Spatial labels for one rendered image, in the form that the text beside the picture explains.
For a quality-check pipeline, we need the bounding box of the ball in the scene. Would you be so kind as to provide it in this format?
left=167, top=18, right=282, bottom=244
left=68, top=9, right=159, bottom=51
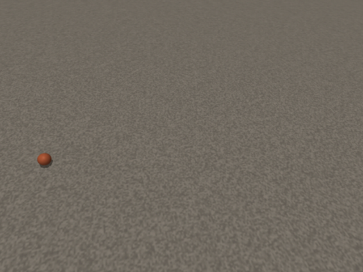
left=37, top=153, right=52, bottom=165

